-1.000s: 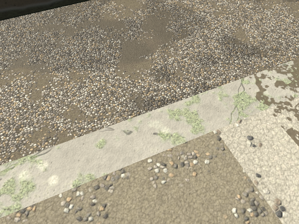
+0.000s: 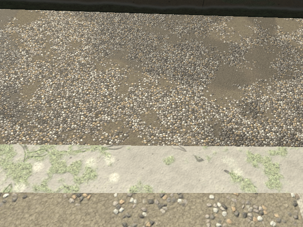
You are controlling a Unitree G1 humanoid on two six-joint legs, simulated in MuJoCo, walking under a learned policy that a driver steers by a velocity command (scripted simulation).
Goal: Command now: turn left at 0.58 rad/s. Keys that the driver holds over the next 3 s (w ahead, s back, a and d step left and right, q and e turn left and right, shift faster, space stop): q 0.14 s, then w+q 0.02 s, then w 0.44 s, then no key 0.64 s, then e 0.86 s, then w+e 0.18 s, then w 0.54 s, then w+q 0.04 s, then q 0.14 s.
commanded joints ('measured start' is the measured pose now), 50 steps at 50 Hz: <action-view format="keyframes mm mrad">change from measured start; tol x64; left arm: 1 -27 95 20 -72 -4 -32 -12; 50 132 27 -49 -10 17 -35 -57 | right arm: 1 -22 -177 -50 -74 3 -2 1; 50 277 -79 7 108 18 -41 -3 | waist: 1 -6 159 -118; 50 53 -148 -263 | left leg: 1 154 259 -335 -86 272 157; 12 -394 66 27 673 -198 -125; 30 401 447 -382 -263 -405 209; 45 182 260 92 16 665 65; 50 -191 107 37 697 -528 -123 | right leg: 1 -12 14 -2 -76 -20 -12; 23 208 -263 82 -564 2 -303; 30 -473 -109 -61 417 -136 -147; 50 421 -362 251 -339 668 -423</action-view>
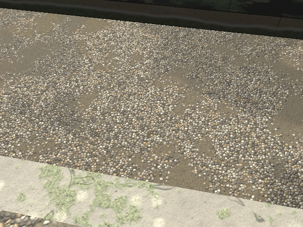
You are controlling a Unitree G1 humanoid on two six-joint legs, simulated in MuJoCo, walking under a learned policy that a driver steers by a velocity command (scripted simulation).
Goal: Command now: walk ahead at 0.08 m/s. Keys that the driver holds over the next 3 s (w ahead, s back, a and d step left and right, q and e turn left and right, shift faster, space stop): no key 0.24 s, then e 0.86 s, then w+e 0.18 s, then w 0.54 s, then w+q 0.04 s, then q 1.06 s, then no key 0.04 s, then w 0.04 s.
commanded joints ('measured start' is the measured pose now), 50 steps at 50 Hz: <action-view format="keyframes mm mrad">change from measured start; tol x32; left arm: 1 82 79 14 -9 -13 26 8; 50 185 219 125 -21 -46 111 96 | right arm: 1 65 -111 -37 -37 17 32 -19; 50 -307 -104 -62 -172 -44 8 -10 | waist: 1 49 -119 -176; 24 26 124 -34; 29 138 -364 -170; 50 101 110 -11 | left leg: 1 -258 76 -58 228 -91 -43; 8 153 69 64 -345 410 -11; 14 -175 118 -32 -575 85 27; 25 80 355 -108 -387 796 193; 31 -401 13 -65 468 -67 -16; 50 -31 310 -255 -630 378 193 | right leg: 1 355 -324 383 -177 196 -237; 10 64 -91 135 -233 -454 14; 25 -41 -36 38 205 -221 2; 29 432 -311 635 -185 513 -314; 44 176 -137 538 -167 -32 -128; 47 -150 180 241 318 -561 20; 50 -147 89 222 696 -373 67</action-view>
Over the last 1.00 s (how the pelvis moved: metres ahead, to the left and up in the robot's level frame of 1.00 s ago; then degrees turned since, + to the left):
0.21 0.05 -0.02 13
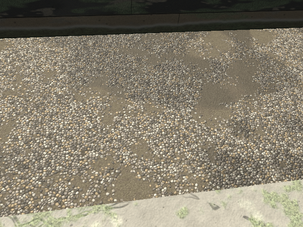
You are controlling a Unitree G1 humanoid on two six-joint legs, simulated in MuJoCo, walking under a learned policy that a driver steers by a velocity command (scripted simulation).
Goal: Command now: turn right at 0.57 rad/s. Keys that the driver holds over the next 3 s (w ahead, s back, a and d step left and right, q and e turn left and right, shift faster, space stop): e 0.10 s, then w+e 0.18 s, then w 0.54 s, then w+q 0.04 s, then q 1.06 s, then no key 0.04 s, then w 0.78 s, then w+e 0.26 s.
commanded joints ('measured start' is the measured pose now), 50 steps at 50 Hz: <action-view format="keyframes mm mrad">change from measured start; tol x32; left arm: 1 104 126 49 -1 7 7 11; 46 505 -52 -91 123 65 -99 -53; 50 164 59 -48 18 31 -69 -37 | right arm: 1 -164 -107 -14 -125 17 -16 -15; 39 -285 -37 13 -241 67 -91 99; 45 254 -192 -33 -128 13 -71 76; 50 115 -81 10 -93 19 -27 23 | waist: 1 51 168 -15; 17 -21 185 -2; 21 65 -297 -88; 40 38 -54 103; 47 -125 97 -529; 50 -41 85 -148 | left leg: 1 24 249 -215 -239 72 146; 17 11 297 -36 -276 -223 195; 24 -723 105 9 670 -160 9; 35 -419 44 98 156 442 -9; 42 -308 -9 113 60 200 89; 44 -4 -50 135 16 247 153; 46 676 392 -574 -55 644 424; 50 240 275 -317 -140 680 269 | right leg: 1 -112 -44 -11 361 31 32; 12 -124 -197 -191 7 39 77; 19 497 -113 -330 -445 169 -61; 22 596 -584 505 -734 -46 -363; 24 555 -495 338 -734 -157 -298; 44 500 -312 -166 -209 1246 -116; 45 284 -217 -202 149 898 -62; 46 -33 -28 -112 509 -156 9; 50 -151 -171 -122 447 61 9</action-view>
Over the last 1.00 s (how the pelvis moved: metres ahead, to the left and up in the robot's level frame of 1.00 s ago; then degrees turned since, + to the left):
0.06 0.07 0.01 -23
